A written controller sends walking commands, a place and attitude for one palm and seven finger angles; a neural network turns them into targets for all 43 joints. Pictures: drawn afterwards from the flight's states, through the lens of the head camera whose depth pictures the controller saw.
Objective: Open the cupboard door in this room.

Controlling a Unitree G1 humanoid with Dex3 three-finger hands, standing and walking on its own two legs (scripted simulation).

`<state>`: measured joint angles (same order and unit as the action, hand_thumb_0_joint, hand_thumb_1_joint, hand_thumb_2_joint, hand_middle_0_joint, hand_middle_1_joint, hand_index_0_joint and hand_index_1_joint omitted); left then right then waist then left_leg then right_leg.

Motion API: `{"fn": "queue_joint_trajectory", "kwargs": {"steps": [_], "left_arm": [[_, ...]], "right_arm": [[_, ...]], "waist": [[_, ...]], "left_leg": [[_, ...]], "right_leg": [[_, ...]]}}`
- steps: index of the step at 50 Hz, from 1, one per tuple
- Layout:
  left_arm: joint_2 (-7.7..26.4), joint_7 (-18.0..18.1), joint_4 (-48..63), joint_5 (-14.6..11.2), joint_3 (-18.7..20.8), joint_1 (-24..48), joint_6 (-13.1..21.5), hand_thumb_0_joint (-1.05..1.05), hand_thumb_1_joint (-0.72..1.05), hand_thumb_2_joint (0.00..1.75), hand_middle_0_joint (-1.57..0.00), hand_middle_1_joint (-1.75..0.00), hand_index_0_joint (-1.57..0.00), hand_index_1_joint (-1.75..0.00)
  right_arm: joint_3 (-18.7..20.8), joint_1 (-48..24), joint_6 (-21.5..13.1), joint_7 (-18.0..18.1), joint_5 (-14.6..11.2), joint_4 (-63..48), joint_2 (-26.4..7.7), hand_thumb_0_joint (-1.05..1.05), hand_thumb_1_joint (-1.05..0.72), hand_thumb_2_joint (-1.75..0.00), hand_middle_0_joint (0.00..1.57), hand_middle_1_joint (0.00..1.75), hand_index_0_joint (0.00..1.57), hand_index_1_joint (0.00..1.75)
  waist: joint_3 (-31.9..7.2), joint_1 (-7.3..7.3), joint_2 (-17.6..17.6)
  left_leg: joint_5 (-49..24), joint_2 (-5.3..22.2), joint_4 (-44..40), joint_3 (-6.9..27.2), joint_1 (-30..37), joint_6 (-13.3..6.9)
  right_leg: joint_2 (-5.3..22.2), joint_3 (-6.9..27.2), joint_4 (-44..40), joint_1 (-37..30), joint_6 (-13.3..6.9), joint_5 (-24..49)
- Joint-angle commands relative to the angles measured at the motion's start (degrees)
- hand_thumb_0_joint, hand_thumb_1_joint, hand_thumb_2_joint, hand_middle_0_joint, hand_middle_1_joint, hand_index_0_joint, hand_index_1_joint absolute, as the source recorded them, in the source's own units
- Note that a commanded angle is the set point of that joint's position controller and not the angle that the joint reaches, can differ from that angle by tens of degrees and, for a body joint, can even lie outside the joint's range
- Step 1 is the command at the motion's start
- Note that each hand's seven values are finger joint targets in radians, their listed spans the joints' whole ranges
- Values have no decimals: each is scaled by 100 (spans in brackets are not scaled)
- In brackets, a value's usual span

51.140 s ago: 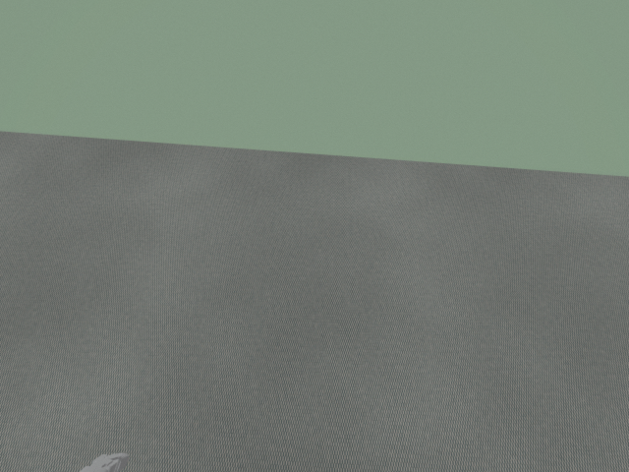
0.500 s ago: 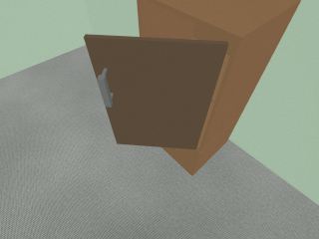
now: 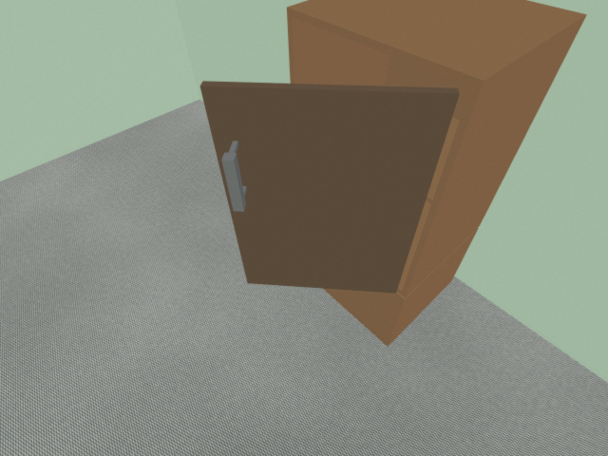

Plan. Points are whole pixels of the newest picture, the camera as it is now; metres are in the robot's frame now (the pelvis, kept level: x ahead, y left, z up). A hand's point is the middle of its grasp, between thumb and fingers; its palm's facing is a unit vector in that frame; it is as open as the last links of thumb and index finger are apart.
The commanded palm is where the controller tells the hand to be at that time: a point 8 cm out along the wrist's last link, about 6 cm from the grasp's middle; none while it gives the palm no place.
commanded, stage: come to a stop and stand still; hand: left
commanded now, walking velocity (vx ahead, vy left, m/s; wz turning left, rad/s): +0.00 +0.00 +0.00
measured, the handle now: (237, 176) +0.59 +0.18 +0.01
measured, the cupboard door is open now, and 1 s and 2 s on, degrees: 43 43 43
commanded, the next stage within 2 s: look again from close up in 1.10 s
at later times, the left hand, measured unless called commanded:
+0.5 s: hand out of the picture +0.07 +0.15 -0.16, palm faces -0.01 -0.97 -0.23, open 7.3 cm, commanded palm none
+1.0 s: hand out of the picture +0.05 +0.11 -0.16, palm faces +0.02 -0.97 -0.23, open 7.4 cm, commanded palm none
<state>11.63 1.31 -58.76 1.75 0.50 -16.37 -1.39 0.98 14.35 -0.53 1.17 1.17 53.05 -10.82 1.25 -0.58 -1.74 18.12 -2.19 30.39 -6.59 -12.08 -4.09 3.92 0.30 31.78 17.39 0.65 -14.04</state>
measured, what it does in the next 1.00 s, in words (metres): shifts its weight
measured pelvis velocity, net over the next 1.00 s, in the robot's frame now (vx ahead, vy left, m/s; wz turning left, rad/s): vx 0.03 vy -0.07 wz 0.02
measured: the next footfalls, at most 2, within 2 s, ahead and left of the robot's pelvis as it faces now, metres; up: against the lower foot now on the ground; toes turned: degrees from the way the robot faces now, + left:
none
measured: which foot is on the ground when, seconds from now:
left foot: down 0.00-1.00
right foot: down 0.00-1.00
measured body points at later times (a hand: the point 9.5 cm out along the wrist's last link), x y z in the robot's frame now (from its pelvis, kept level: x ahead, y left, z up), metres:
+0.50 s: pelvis +0.02 -0.03 +0.01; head +0.04 -0.05 +0.46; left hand +0.07 +0.20 -0.14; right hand +0.04 -0.27 -0.16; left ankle -0.01 +0.07 -0.73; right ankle +0.03 -0.15 -0.73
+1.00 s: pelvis +0.03 -0.07 +0.01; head +0.05 -0.09 +0.46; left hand +0.05 +0.16 -0.14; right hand +0.04 -0.30 -0.16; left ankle -0.01 +0.07 -0.73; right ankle +0.03 -0.16 -0.73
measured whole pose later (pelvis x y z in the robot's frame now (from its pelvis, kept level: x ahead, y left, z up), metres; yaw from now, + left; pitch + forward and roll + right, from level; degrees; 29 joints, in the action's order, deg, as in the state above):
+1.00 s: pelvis +0.03 -0.07 +0.01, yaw +1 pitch +0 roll +1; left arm 9.4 1.5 -63.5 0.9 0.2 -13.6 1.2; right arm 0.1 15.2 -1.2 1.8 0.9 64.8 -9.5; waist 2.3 0.3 -1.1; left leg 16.4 3.0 23.3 -3.6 -6.4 2.3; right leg -1.2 -3.2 26.7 12.1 -3.0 -14.5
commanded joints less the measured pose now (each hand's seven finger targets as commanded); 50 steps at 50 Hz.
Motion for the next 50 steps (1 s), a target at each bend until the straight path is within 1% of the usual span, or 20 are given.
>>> {"fn": "queue_joint_trajectory", "kwargs": {"steps": [1,2,8,10,12,14,17,18,21,24,29,30,32,34,36,38,42,47,48,50], "left_arm": [[536,9,270,-38,39,-36,174,0,90,90,-20,-30,-20,-30],[575,9,242,-43,33,-32,184,0,90,90,-20,-30,-20,-30],[661,18,66,-67,34,-9,231,0,90,90,-20,-30,-20,-30],[673,25,4,-80,28,-9,238,0,90,90,-20,-30,-20,-30],[649,35,-39,-88,19,23,237,0,90,90,-20,-30,-20,-30],[658,40,-68,-83,29,44,243,0,90,90,-20,-30,-20,-30],[614,45,-132,-94,22,68,252,0,90,90,-20,-30,-20,-30],[656,49,-125,-84,30,81,266,0,90,90,-20,-30,-20,-30],[599,52,-153,-102,28,117,261,0,90,90,-20,-30,-20,-30],[584,58,-163,-97,38,157,266,0,90,90,-20,-30,-20,-30],[588,61,-159,-104,59,197,295,0,90,90,-20,-30,-20,-30],[573,59,-170,-110,60,190,296,0,90,90,-20,-30,-20,-30],[559,58,-178,-114,58,185,299,0,90,90,-20,-30,-20,-30],[555,65,-174,-108,64,180,306,0,90,90,-20,-30,-20,-30],[555,64,-174,-112,70,170,313,0,90,90,-20,-30,-20,-30],[547,66,-175,-104,68,173,313,0,90,90,-20,-30,-20,-30],[559,60,-205,-115,75,120,331,0,90,90,-20,-30,-20,-30],[582,62,-226,-118,83,56,355,0,90,90,-20,-30,-20,-30],[550,66,-230,-108,81,55,353,0,90,90,-20,-30,-20,-30],[561,67,-242,-120,80,41,355,0,90,90,-20,-30,-20,-30]], "right_arm": [[110,143,-143,16,-10,-213,-832,0,-90,-90,20,30,20,30],[108,136,-153,15,-15,-170,-859,0,-90,-90,20,30,20,30],[52,146,-204,32,-25,136,-838,0,-90,-90,20,30,20,30],[32,153,-214,42,-30,245,-824,0,-90,-90,20,30,20,30],[14,193,-212,49,-35,352,-792,0,-90,-90,20,30,20,30],[7,170,-208,52,-32,442,-748,0,-90,-90,20,30,20,30],[-19,203,-201,56,-29,569,-681,0,-90,-90,20,30,20,30],[-6,202,-203,55,-31,598,-674,0,-90,-90,20,30,20,30],[-34,239,-195,61,-27,699,-593,0,-90,-90,20,30,20,30],[-41,268,-187,62,-27,785,-551,0,-90,-90,20,30,20,30],[-35,356,-182,69,-25,861,-493,0,-90,-90,20,30,20,30],[-38,353,-181,74,-22,889,-479,0,-90,-90,20,30,20,30],[-39,377,-174,77,-22,915,-451,0,-90,-90,20,30,20,30],[-38,413,-162,77,-27,939,-431,0,-90,-90,20,30,20,30],[-34,442,-148,79,-27,955,-408,0,-90,-90,20,30,20,30],[-32,458,-138,78,-28,975,-367,0,-90,-90,20,30,20,30],[-32,467,-129,80,-29,997,-382,0,-90,-90,20,30,20,30],[-16,477,-121,82,-32,1019,-383,0,-90,-90,20,30,20,30],[-18,494,-115,86,-36,1025,-331,0,-90,-90,20,30,20,30],[-22,489,-122,90,-35,1039,-366,0,-90,-90,20,30,20,30]], "waist": [[166,46,217],[159,54,206],[-27,67,253],[-115,72,212],[-131,71,240],[-46,54,199],[-55,59,241],[-29,44,251],[-13,48,163],[46,38,203],[-50,51,256],[-51,42,179],[-50,47,176],[-25,57,291],[-30,62,313],[59,67,296],[2,70,365],[-69,77,355],[-31,89,357],[-19,74,198]], "left_leg": [[-5,952,-1416,1204,-280,67],[-61,940,-1414,1178,-230,72],[-1120,873,-1177,941,162,93],[-1452,867,-1097,865,293,113],[-1586,874,-1082,838,325,128],[-1579,861,-1065,803,297,134],[-1505,850,-1073,773,310,164],[-1530,844,-1029,761,302,163],[-1401,839,-1073,727,272,203],[-1318,835,-1070,709,219,223],[-1365,826,-1012,678,260,265],[-1359,833,-1012,656,286,277],[-1328,837,-1011,635,318,292],[-1278,838,-993,614,301,301],[-1163,824,-978,594,309,320],[-1132,824,-1014,597,287,323],[-1025,805,-975,554,315,350],[-1021,803,-941,524,386,373],[-1059,813,-959,536,397,373],[-1106,824,-968,548,388,373]], "right_leg": [[40,194,-385,-111,-233,180],[67,200,-426,-121,-227,198],[166,250,-502,-294,-210,661],[196,251,-488,-360,-205,866],[207,244,-480,-430,-196,945],[229,244,-506,-457,-208,1013],[244,282,-542,-520,-231,1140],[259,287,-558,-543,-246,1225],[258,318,-594,-589,-267,1224],[267,327,-650,-628,-283,1246],[288,341,-686,-753,-325,1534],[286,364,-701,-735,-335,1542],[280,379,-736,-725,-344,1543],[287,377,-768,-740,-351,1581],[294,412,-826,-757,-366,1557],[273,400,-868,-727,-370,1510],[304,452,-970,-752,-383,1461],[311,470,-1034,-794,-392,1557],[280,459,-1034,-792,-390,1617],[283,460,-1031,-794,-397,1617]]}}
